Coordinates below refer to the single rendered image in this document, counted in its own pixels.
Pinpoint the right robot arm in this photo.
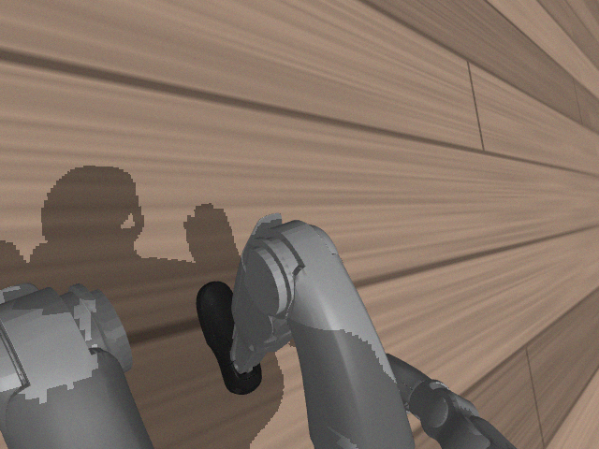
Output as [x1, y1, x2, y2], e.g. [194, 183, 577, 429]
[409, 379, 517, 449]

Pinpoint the right robot foot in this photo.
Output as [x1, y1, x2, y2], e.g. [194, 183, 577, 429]
[197, 282, 262, 395]

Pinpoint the right robot hand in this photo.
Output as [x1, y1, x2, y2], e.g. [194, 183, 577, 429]
[386, 354, 431, 414]

